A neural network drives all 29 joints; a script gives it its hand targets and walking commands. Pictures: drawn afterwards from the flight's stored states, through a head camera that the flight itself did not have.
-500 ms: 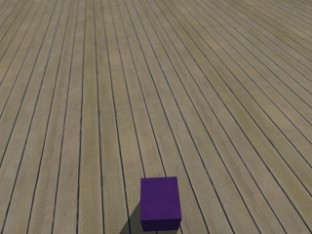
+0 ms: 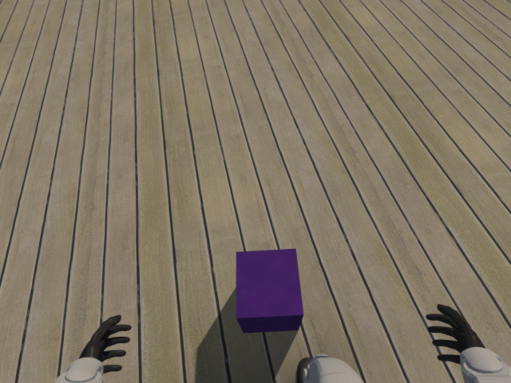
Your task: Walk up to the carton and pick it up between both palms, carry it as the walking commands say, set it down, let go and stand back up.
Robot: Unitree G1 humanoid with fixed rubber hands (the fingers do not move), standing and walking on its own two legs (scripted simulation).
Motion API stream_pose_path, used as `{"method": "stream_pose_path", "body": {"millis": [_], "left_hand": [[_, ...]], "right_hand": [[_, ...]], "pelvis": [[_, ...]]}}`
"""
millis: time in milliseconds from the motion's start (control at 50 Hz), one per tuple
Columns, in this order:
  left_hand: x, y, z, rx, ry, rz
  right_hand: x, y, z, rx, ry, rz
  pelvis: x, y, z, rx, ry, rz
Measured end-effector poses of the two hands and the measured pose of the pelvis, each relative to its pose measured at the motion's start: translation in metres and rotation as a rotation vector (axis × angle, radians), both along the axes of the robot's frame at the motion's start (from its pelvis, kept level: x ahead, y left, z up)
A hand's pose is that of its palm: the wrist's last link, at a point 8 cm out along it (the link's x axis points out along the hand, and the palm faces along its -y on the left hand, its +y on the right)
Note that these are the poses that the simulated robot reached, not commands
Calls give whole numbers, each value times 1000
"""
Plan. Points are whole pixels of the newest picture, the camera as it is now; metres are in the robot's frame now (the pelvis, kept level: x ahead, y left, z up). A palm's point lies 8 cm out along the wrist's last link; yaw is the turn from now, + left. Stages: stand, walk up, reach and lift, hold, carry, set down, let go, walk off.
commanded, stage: reach and lift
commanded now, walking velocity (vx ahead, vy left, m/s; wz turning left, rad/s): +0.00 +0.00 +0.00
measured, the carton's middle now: (268, 292) +0.42 +0.00 -0.64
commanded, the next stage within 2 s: none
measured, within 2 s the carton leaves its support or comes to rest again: neither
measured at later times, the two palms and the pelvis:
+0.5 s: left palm (135, 314) +0.26 +0.25 -0.14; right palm (414, 311) +0.23 -0.26 -0.14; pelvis -0.02 +0.00 -0.05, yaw +2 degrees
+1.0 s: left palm (169, 265) +0.37 +0.21 -0.19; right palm (362, 253) +0.37 -0.21 -0.20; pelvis -0.06 +0.01 -0.10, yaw +2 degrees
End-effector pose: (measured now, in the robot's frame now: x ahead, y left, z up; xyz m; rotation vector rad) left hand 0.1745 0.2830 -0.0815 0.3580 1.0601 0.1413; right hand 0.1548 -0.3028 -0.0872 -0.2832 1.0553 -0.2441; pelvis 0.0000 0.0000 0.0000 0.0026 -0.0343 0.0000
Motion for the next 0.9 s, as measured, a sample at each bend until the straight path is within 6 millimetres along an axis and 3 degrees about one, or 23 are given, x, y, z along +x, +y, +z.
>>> {"method": "stream_pose_path", "body": {"millis": [100,180,280,440,700,900], "left_hand": [[6,-7,-1,-2,3,-18],[7,-11,-16,-34,4,-9],[28,-18,-35,-63,-49,13],[73,-30,-55,-98,-152,17],[122,-41,-78,-141,-235,53],[170,-62,-96,-198,-313,76]], "right_hand": [[16,15,-9,31,-10,11],[15,28,-21,67,-18,-23],[26,34,-35,78,-36,-32],[63,38,-47,65,-98,6],[127,58,-76,122,-190,39],[184,77,-99,172,-272,32]], "pelvis": [[4,-3,-3,-8,9,17],[7,-7,-9,-16,53,27],[3,-8,-22,-20,128,33],[-11,-2,-43,-18,232,30],[-44,12,-72,1,366,19],[-61,13,-90,14,478,20]]}}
